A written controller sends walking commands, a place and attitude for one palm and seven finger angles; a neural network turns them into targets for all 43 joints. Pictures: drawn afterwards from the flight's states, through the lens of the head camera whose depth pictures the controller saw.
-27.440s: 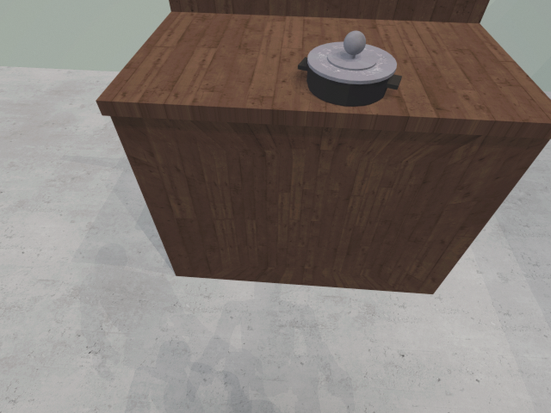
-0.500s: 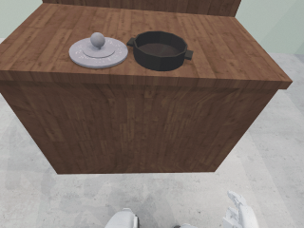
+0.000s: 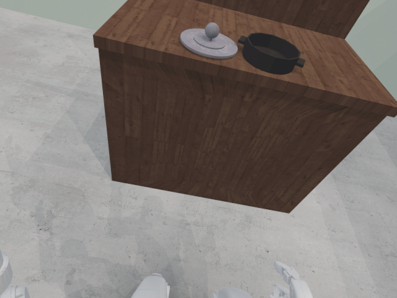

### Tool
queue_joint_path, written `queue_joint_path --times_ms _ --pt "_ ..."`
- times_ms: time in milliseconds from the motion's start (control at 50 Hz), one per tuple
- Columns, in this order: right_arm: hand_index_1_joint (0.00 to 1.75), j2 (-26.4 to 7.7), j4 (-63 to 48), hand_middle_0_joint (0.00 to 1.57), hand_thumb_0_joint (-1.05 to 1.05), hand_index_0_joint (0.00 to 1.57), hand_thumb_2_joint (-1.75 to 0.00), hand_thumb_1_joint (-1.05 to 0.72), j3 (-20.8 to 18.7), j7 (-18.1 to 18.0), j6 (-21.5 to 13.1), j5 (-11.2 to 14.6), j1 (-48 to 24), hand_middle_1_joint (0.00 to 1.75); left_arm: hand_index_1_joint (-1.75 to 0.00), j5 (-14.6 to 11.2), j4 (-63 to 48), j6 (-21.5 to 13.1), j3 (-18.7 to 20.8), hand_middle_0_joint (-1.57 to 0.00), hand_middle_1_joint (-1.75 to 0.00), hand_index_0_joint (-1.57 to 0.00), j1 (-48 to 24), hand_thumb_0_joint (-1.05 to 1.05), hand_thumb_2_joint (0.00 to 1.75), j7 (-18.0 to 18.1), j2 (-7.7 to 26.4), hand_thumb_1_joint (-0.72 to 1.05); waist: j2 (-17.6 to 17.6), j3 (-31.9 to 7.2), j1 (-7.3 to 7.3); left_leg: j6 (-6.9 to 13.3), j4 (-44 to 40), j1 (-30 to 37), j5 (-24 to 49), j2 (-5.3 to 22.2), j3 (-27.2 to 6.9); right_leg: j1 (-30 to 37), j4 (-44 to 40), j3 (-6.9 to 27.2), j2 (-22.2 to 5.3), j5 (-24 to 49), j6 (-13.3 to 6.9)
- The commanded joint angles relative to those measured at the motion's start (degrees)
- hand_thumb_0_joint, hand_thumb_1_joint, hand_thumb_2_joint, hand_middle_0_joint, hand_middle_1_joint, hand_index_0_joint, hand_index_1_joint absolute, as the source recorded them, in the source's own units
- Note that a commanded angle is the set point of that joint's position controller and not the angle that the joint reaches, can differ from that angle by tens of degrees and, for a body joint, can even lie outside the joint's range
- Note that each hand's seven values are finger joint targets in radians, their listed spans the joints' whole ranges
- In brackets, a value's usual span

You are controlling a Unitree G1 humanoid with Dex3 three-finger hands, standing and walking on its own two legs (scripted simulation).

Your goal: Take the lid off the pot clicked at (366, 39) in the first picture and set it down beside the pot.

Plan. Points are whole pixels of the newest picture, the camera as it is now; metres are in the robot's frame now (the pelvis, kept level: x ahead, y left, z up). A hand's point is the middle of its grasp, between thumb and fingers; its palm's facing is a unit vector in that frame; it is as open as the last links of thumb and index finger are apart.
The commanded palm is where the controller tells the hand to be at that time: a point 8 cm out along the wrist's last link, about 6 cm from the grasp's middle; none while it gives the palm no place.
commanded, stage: stop stepping back and stand still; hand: left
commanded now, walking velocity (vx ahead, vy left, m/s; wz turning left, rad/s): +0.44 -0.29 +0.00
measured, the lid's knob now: (212, 30) +0.90 +0.09 +0.15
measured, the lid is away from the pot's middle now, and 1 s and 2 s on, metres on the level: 0.23 0.23 0.23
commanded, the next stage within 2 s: let the arm hang, fingers relaxed in 1.22 s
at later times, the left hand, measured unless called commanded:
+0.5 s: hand out of the picture +0.03 +0.33 +0.33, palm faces +0.40 -0.90 -0.18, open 7.5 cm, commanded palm none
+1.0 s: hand out of the picture -0.27 +0.34 -0.16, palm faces -0.11 -0.99 -0.13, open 7.3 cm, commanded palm none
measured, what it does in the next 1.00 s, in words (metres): walks backwards: right foot, then left foot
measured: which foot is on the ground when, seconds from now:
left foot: down 0.00-0.08, up 0.10-0.24, down 0.26-0.56, up 0.58-0.78, down 0.80-1.00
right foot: up 0.00-0.14, down 0.16-0.26, up 0.28-0.58, down 0.60-0.78, up 0.80-1.00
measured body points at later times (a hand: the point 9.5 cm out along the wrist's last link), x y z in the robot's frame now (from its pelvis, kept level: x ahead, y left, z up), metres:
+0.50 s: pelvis -0.19 +0.11 +0.04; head -0.20 +0.16 +0.49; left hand +0.00 +0.38 +0.33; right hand -0.07 -0.12 -0.04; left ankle -0.05 +0.19 -0.70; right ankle -0.18 +0.02 -0.65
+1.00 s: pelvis -0.28 +0.15 +0.02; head -0.26 +0.18 +0.47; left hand -0.26 +0.39 -0.15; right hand -0.40 -0.09 -0.11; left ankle -0.17 +0.26 -0.71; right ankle -0.31 +0.04 -0.67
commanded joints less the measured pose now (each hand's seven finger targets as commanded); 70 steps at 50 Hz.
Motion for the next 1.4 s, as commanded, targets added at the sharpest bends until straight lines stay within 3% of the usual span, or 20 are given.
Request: queue_joint_path --times_ms 0,60,80,100,140,180,220,240,320,460,480,560,620,720,760,800,840,960,1020,1380 --pt "0.3 -10.5 -15.16 0.2 0.0 0.2 -0.9 -0.9 -4.19 0.79 -2.94 1.12 -7.5 0.3 -0.3 -1.84 -9.9 4.48 -11.73 -0.2 -0.3 -0.2 8.46 0.0 0.9 -1.52 -1.37 0.9 17.7 -12.43 -2.74 -6.81 -39.96 9.79 -28.84 6.91 -3.19 6.56 -6.09 -10.85 3.85 2.89 -0.95" --pt "0.3 -8.92 -18.96 0.2 0.0 0.2 -0.9 -0.9 -3.28 1.47 -0.47 0.86 -7.93 0.3 -0.3 -2.08 -26.09 2.61 -2.77 -0.2 -0.3 -0.2 31.15 0.0 0.9 0.12 7.8 0.9 3.13 -18.64 2.52 -12.22 -0.4 0.91 -6.87 -5.14 17.51 30.99 -43.99 -11.81 -2.36 -3.59 -9.5" --pt "0.3 -8.7 -17.73 0.2 0.0 0.2 -0.9 -0.9 -3.29 1.65 0.66 3.11 -7.0 0.3 -0.3 -0.2 -30.86 0.67 -1.24 -0.2 -0.3 -0.2 29.54 0.0 0.9 -0.46 9.46 0.9 -24.43 -11.56 0.37 -5.74 44.29 -3.1 -19.21 -5.07 5.36 9.92 -49.56 8.74 -19.37 10.71 -15.09" --pt "0.3 -8.53 -16.17 0.2 0.0 0.2 -0.9 -0.9 -3.05 0.83 -0.58 2.6 -6.56 0.3 -0.3 -2.37 -34.52 -1.44 3.15 -0.2 -0.3 -0.2 24.5 0.0 0.9 -1.9 13.85 0.9 -11.53 -10.46 -4.29 0.5 60.95 -8.61 -20.28 -3.53 -5.96 -1.37 -48.09 8.9 -21.57 13.12 -15.78" --pt "0.3 -6.24 -16.32 0.2 0.0 0.2 -0.9 -0.9 2.17 -0.96 -0.39 -3.03 -5.25 0.3 -0.3 -3.58 -28.04 -3.26 11.85 -0.2 -0.3 -0.2 12.29 0.0 0.9 0.03 22.47 0.9 10.6 -11.25 -5.71 0.51 23.72 -11.52 -14.64 2.74 0.72 12.36 -49.8 5.81 -20.18 6.2 3.19" --pt "0.3 -9.84 -13.28 0.2 0.0 0.2 -0.9 -0.9 -3.22 -1.5 0.06 0.26 -7.9 0.3 -0.3 -2.99 4.78 0.8 6.22 -0.2 -0.3 -0.2 4.86 0.0 0.9 1.66 11.36 0.9 -17.27 -10.88 -5.34 -0.32 6.12 10.11 -19.78 2.12 5.91 -4.58 -53.49 11.93 -19.38 -23.36 -8.82" --pt "0.3 -13.27 -10.91 0.2 0.0 0.2 -0.9 -0.9 -2.76 -4.16 -0.56 -0.18 -6.48 0.3 -0.3 -1.2 -0.81 1.12 1.54 -0.2 -0.3 -0.2 5.15 0.0 0.9 1.6 9.84 0.9 11.24 -7.19 -6.21 2.73 -18.07 27.1 -25.11 3.7 3.01 -19.38 -30.91 3.55 -9.0 -17.98 -6.03" --pt "0.3 -15.04 -13.37 0.2 0.0 0.2 -0.9 -0.9 -3.33 -4.0 -1.62 0.17 -6.69 0.3 -0.3 -1.8 -4.38 -0.5 -0.58 -0.2 -0.3 -0.2 3.85 0.0 0.9 1.56 8.47 0.9 36.5 -3.92 -5.13 4.83 -32.75 28.26 -28.5 18.1 -19.09 -26.86 -6.2 -5.52 0.36 -10.46 -1.07" --pt "0.3 -13.86 -14.74 0.2 0.0 0.2 -0.9 -0.9 -5.35 0.65 -2.41 0.41 -11.35 0.3 -0.3 -0.88 -6.38 -0.04 -0.23 -0.2 -0.3 -0.2 0.16 0.0 0.9 -2.25 8.85 0.9 13.09 0.03 -3.33 4.09 -40.52 -4.66 -35.47 19.61 -18.03 -6.49 8.56 1.95 -3.22 8.54 1.68" --pt "0.3 -10.22 -17.92 0.2 0.0 0.2 -0.9 -0.9 -4.55 0.0 -0.54 -0.52 -8.09 0.3 -0.3 -1.35 -24.96 1.34 0.17 -0.2 -0.3 -0.2 27.21 0.0 0.9 1.43 7.5 0.9 22.65 -16.19 -2.04 -3.92 -37.05 2.0 -22.67 8.31 6.05 29.13 -31.85 -16.2 4.35 -1.78 -2.68" --pt "0.3 -19.33 -4.18 0.2 0.0 0.2 -0.9 -0.9 -8.44 0.86 -3.59 -1.96 -0.03 0.3 -0.3 2.47 44.08 9.39 -22.37 -0.2 -0.3 -0.2 43.31 0.0 0.9 -3.48 -16.21 0.9 13.03 -8.65 -8.23 -0.59 -23.0 10.39 -3.78 8.19 -0.53 12.41 -37.14 -7.29 -4.13 8.21 -2.06" --pt "0.3 -12.53 -8.73 0.2 0.0 0.2 -0.9 -0.9 -5.23 0.81 4.33 -0.93 7.45 0.3 -0.3 5.93 46.51 10.46 -23.7 -0.2 -0.3 -0.2 35.95 0.0 0.9 -5.07 -8.08 0.9 -14.6 -7.45 -5.28 0.2 26.41 -9.14 -16.34 -2.48 5.19 13.92 -55.33 9.25 -21.09 3.55 -13.77" --pt "0.3 -17.86 -10.26 0.2 0.0 0.2 -0.9 -0.9 -6.58 1.96 5.23 -2.47 0.74 0.3 -0.3 5.74 57.0 9.68 -25.34 -0.2 -0.3 -0.2 27.52 0.0 0.9 -4.41 -7.12 0.9 -20.59 6.48 -6.62 0.9 32.64 -16.63 -11.83 0.48 1.2 0.64 -60.24 13.64 -21.14 -15.05 -10.22" --pt "0.3 -12.79 0.61 0.2 0.0 0.2 -0.9 -0.9 -6.5 1.83 5.16 -2.53 15.74 0.3 -0.3 5.6 74.18 9.56 -26.69 -0.2 -0.3 -0.2 21.26 0.0 0.9 -5.48 -2.85 0.9 -1.09 5.91 -13.25 1.99 -2.41 14.95 -12.78 -0.16 7.3 -12.72 -45.88 4.36 -16.42 -15.98 -5.21" --pt "0.3 -18.36 4.96 0.2 0.0 0.2 -0.9 -0.9 -6.75 0.37 3.34 -3.44 26.65 0.3 -0.3 4.85 75.19 10.28 -28.68 -0.2 -0.3 -0.2 23.79 0.0 0.9 -7.0 -12.26 0.9 29.04 5.97 -13.62 8.73 -32.77 16.7 -38.7 16.51 -29.2 -25.31 -5.11 -4.71 -2.11 -6.92 0.82" --pt "0.3 -22.48 1.74 0.2 0.0 0.2 -0.9 -0.9 -7.07 -1.31 2.98 -3.37 13.51 0.3 -0.3 4.89 76.5 10.29 -27.05 -0.2 -0.3 -0.2 27.72 0.0 0.9 -8.54 -11.55 0.9 15.47 -2.24 -5.13 10.95 -39.67 -3.51 -40.03 19.24 -36.12 -10.78 8.41 2.38 -7.66 5.4 1.2" --pt "0.3 -19.49 2.82 0.2 0.0 0.2 -0.9 -0.9 -6.12 -1.28 2.06 -3.0 7.22 0.3 -0.3 5.3 81.91 11.1 -26.7 -0.2 -0.3 -0.2 35.75 0.0 0.9 -8.64 -10.54 0.9 26.41 -4.97 -1.58 5.89 -36.84 -10.27 -32.88 10.93 -19.27 -1.65 6.79 -0.42 -6.43 8.03 1.03" --pt "0.3 -16.62 11.45 0.2 0.0 0.2 -0.9 -0.9 -7.21 -1.25 3.96 -2.95 14.15 0.3 -0.3 3.12 90.96 10.74 -28.71 -0.2 -0.3 -0.2 43.53 0.0 0.9 -7.69 -14.38 0.9 16.48 -4.9 -4.57 3.03 -33.86 -0.45 -24.98 5.31 -7.54 18.96 -37.72 -9.63 -0.82 0.27 0.39" --pt "0.3 -6.78 11.66 0.2 0.0 0.2 -0.9 -0.9 -6.6 -0.48 5.06 -1.26 13.55 0.3 -0.3 4.06 94.09 9.79 -28.14 -0.2 -0.3 -0.2 46.03 0.0 0.9 -4.7 -8.55 0.9 -10.7 5.22 -4.44 -0.53 1.55 -11.14 -11.48 -7.38 6.36 16.27 -67.02 25.36 -21.13 -14.28 -7.78" --pt "0.3 -7.09 19.69 0.2 0.0 0.2 -0.9 -0.9 -4.62 -1.22 2.08 -1.58 8.8 0.3 -0.3 3.6 98.93 8.44 -29.1 -0.2 -0.3 -0.2 34.99 0.0 0.9 -4.26 -15.63 0.9 7.34 3.87 -4.62 4.17 -31.85 10.63 -5.17 3.7 -7.14 14.03 -49.08 2.87 -8.54 15.19 0.39"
